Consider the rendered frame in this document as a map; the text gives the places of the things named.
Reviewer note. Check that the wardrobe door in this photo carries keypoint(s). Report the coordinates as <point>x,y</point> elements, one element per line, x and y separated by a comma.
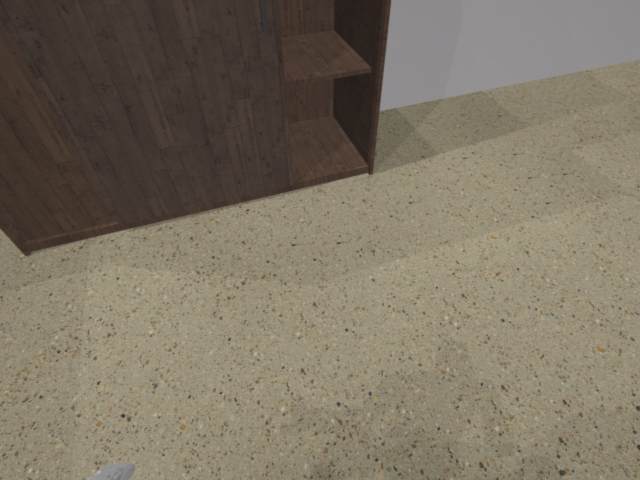
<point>44,187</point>
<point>169,104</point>

